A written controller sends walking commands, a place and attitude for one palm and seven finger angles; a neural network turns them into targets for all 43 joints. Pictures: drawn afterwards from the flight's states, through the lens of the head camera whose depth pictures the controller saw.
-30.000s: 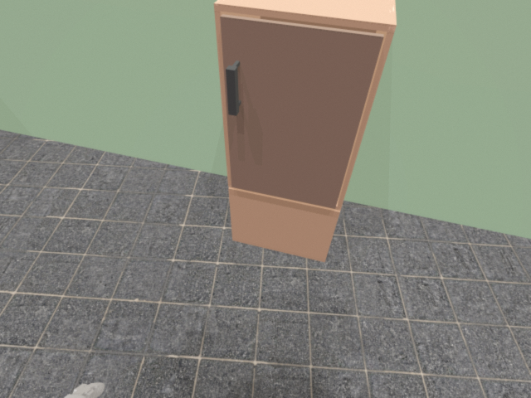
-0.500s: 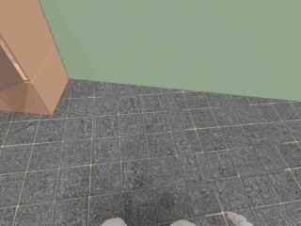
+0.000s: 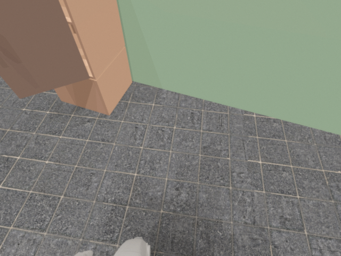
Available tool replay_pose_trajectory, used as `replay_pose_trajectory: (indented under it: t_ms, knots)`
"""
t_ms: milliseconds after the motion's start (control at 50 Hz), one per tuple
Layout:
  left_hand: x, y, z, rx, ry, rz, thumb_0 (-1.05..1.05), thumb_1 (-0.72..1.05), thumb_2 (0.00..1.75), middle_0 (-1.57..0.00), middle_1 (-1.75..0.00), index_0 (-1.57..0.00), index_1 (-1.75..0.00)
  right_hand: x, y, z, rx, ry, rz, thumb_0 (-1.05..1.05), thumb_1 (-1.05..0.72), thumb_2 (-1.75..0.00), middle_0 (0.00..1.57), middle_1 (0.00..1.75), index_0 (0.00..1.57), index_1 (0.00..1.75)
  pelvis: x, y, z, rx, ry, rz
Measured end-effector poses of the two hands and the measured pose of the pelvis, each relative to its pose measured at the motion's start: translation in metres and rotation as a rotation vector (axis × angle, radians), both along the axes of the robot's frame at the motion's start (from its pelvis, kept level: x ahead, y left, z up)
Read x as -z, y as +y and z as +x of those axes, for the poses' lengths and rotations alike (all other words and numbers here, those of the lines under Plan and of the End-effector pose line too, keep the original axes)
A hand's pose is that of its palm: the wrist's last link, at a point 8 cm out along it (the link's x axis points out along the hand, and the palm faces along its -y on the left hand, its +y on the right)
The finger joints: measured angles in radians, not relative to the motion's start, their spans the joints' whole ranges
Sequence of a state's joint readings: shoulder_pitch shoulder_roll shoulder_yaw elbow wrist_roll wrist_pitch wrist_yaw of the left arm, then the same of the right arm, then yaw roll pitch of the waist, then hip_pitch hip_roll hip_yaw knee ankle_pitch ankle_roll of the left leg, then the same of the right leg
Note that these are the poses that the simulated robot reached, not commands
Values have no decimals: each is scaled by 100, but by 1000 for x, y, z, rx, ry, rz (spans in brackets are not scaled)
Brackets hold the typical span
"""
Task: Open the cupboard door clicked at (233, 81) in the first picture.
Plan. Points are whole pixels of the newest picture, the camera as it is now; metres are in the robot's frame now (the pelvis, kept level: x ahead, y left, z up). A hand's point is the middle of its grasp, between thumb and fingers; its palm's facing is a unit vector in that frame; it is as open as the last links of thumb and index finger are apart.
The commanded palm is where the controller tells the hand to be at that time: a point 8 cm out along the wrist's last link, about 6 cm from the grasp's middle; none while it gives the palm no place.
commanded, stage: turn to face it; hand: left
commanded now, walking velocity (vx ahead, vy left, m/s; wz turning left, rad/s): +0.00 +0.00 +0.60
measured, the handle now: out of the picture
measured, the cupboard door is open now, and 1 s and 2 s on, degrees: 46 46 46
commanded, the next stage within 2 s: take the last steps up to it in 0.70 s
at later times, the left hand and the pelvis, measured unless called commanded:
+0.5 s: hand out of the picture +0.07 +0.22 -0.16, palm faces +0.27 -0.91 -0.31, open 7.4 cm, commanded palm none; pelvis +0.01 -0.02 -0.01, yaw +15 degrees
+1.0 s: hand out of the picture -0.05 +0.18 -0.18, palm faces +0.48 -0.85 -0.20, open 7.4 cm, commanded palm none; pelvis +0.02 -0.01 -0.01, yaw +26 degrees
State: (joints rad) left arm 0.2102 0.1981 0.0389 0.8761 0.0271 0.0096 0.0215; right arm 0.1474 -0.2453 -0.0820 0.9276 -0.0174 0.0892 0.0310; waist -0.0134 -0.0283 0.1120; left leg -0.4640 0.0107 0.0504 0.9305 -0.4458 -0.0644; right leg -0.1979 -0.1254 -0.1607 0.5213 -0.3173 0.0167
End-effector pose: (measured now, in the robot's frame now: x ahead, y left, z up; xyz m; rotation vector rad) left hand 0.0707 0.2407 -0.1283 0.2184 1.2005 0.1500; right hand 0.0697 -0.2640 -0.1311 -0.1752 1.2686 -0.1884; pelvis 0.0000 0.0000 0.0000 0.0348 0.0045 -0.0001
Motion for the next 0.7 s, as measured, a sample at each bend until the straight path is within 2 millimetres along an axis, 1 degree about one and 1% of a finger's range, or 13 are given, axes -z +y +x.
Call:
replay_pose_trajectory:
  t_ms: [60,120,160,200,260,360,440,500,540,600,660,700]
  knots:
    - [12,6,-18,-54,23,-29,1,90,90,-21,-30,-20,-30,-2,10,26,-68,-24,-19,1,-91,-90,20,30,20,30,5,6,2,-42,-2,-5]
    - [31,21,-36,-114,51,-49,1,90,90,-21,-30,-20,-30,0,23,54,-134,-83,-47,1,-91,-90,20,30,20,30,18,17,5,-84,1,-21]
    - [37,31,-44,-147,77,-42,1,90,90,-21,-30,-20,-30,-3,31,65,-169,-110,-57,1,-91,-90,20,30,20,30,20,19,3,-101,-1,-20]
    - [34,38,-46,-172,83,-31,1,90,90,-21,-30,-20,-29,-7,37,70,-194,-121,-63,1,-91,-90,20,30,20,30,16,20,2,-118,1,-29]
    - [23,46,-43,-200,54,-16,1,91,90,-20,-30,-20,-29,-11,43,72,-222,-114,-61,1,-91,-90,20,30,20,30,10,19,2,-147,7,-40]
    - [4,48,-32,-228,-14,19,1,91,90,-20,-30,-20,-29,-7,44,70,-256,-81,-30,1,-91,-90,20,30,20,30,3,11,4,-190,14,-45]
    - [-5,38,-25,-243,-50,49,1,91,90,-20,-30,-20,-29,4,35,68,-269,-48,3,1,-91,-90,20,30,20,30,5,-4,7,-229,18,-41]
    - [-6,24,-25,-260,-81,75,1,91,90,-20,-30,-20,-29,18,22,71,-275,-27,28,1,-91,-90,20,30,20,30,12,-19,12,-260,24,-23]
    - [-9,12,-32,-276,-79,80,1,91,90,-20,-30,-20,-29,23,16,75,-283,-8,35,1,-91,-90,20,30,20,30,12,-25,13,-283,13,-25]
    - [-13,-5,-47,-318,-55,64,1,91,90,-20,-30,-20,-29,20,11,83,-310,13,34,1,-91,-90,20,30,20,30,5,-30,17,-320,-1,-14]
    - [-11,-22,-64,-358,-18,34,1,90,90,-20,-30,-20,-29,13,10,94,-336,18,30,1,-91,-90,20,30,20,30,0,-33,21,-348,-6,1]
    - [-7,-31,-76,-384,6,10,1,90,90,-20,-30,-20,-29,8,14,103,-359,15,26,1,-91,-90,20,30,20,30,-2,-34,23,-365,-7,8]
